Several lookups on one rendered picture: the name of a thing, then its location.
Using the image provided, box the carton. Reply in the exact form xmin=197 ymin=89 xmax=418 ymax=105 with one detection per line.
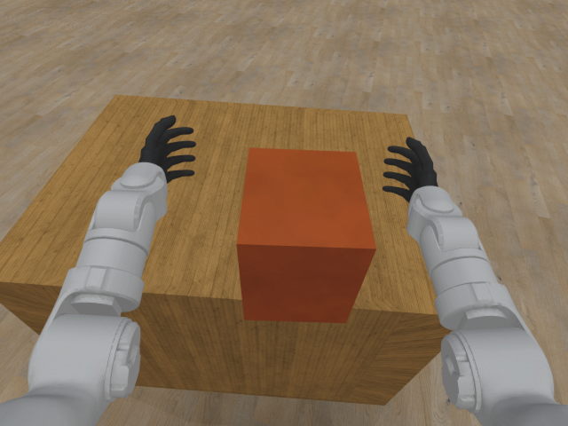
xmin=236 ymin=147 xmax=376 ymax=323

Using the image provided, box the right robot hand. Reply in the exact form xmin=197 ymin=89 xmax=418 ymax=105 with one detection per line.
xmin=383 ymin=137 xmax=438 ymax=202

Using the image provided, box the pedestal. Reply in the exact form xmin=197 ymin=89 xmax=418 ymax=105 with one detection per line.
xmin=0 ymin=95 xmax=453 ymax=406

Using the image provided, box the robot right upper arm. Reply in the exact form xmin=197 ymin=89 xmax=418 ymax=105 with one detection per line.
xmin=441 ymin=327 xmax=568 ymax=426

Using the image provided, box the right robot forearm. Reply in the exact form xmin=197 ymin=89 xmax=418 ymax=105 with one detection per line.
xmin=406 ymin=185 xmax=554 ymax=397

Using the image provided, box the robot left upper arm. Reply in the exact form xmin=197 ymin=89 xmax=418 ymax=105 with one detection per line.
xmin=0 ymin=313 xmax=140 ymax=426

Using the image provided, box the left robot hand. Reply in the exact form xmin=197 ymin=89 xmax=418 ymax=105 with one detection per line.
xmin=138 ymin=115 xmax=196 ymax=184

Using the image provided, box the left robot forearm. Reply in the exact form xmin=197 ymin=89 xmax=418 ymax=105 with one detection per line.
xmin=28 ymin=162 xmax=168 ymax=388

